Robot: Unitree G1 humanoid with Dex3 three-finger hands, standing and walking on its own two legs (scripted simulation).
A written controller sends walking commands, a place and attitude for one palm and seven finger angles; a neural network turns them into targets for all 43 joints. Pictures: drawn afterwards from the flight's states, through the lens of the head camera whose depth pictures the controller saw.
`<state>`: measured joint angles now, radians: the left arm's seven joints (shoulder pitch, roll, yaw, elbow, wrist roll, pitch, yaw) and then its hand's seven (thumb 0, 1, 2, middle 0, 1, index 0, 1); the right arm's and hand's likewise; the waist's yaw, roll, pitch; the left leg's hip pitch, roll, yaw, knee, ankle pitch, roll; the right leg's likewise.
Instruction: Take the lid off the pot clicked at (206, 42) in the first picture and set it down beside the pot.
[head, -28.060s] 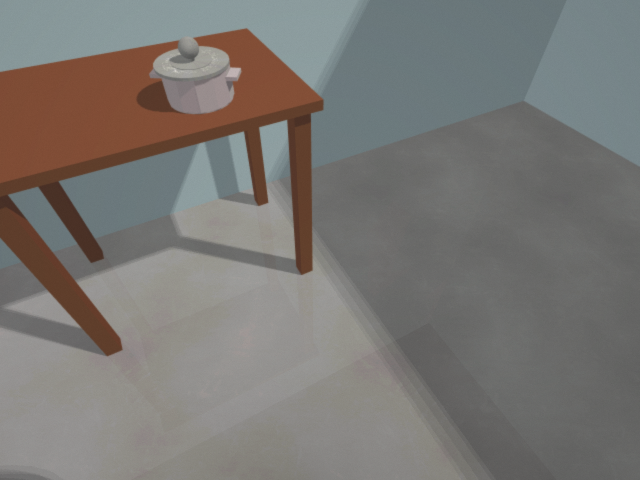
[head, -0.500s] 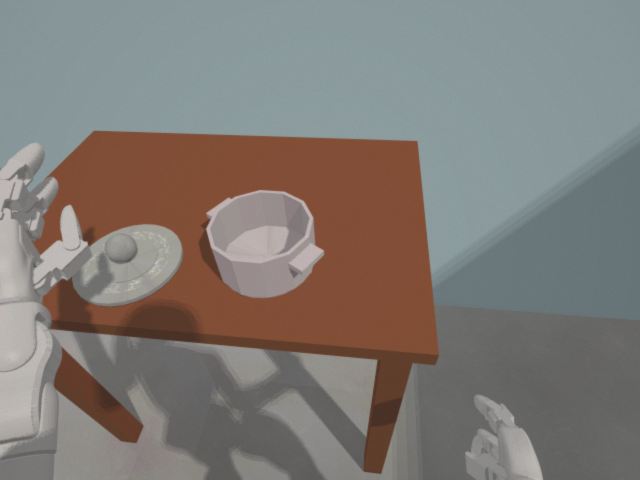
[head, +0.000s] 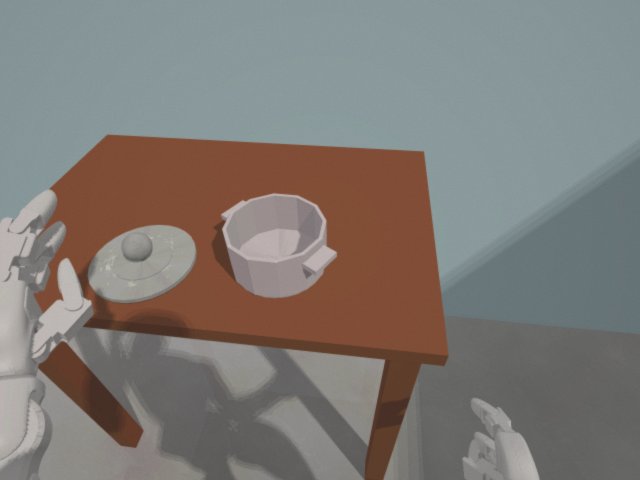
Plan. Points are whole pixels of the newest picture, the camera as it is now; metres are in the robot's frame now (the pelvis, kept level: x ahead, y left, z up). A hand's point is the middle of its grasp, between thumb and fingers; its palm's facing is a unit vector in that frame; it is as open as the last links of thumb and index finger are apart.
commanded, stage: draw the hand back to the body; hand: left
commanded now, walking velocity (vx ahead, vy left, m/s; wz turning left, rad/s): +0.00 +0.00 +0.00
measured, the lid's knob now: (137, 246) +0.45 +0.37 +0.02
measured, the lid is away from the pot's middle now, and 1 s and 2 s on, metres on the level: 0.24 0.24 0.24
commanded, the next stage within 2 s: step back with the hand held close in 0.30 s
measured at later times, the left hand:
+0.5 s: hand (60, 328) +0.18 +0.25 +0.19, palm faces +0.47 -0.80 -0.39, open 7.4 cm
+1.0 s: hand (12, 412) +0.12 +0.26 +0.18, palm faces +0.40 -0.81 -0.43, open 7.4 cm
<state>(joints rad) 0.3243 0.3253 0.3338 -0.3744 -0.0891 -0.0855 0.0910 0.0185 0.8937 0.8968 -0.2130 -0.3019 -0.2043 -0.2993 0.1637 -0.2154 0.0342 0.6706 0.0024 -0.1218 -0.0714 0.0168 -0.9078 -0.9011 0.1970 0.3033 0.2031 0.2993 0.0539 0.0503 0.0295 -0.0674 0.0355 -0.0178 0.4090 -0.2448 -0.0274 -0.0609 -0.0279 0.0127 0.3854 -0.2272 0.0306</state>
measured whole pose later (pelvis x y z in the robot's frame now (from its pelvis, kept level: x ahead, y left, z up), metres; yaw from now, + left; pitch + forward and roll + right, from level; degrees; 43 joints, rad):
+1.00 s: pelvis -0.07 +0.02 -0.02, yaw +2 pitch -1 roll -2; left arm 0.58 0.40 0.41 -0.67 -0.05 -0.21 0.12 0.02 0.89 0.90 -0.22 -0.30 -0.21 -0.30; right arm 0.21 -0.19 0.02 0.54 0.02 -0.08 -0.05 0.02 -0.91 -0.90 0.20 0.30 0.20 0.30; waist 0.01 -0.01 0.04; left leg -0.39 0.02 -0.05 0.64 -0.25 0.00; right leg -0.33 -0.04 -0.01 0.53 -0.19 0.06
